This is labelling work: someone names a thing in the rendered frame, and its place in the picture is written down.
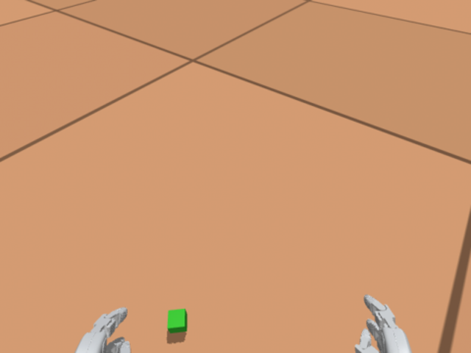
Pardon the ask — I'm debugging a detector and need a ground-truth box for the right robot hand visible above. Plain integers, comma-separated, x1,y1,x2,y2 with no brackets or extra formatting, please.
355,295,412,353

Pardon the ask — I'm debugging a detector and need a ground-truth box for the cube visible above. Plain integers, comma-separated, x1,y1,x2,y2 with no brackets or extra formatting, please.
167,309,187,333

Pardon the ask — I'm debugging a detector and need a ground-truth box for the left robot hand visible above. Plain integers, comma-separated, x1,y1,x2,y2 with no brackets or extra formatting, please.
75,307,131,353

